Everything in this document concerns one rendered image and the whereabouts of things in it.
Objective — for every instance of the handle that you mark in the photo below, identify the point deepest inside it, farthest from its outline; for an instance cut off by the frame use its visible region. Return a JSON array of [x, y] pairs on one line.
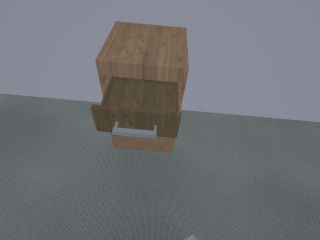
[[134, 132]]

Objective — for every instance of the cabinet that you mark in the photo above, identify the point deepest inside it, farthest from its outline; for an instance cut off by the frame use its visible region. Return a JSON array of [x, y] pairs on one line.
[[148, 52]]

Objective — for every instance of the drawer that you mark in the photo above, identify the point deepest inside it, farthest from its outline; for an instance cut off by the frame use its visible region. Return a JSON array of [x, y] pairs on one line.
[[139, 104]]

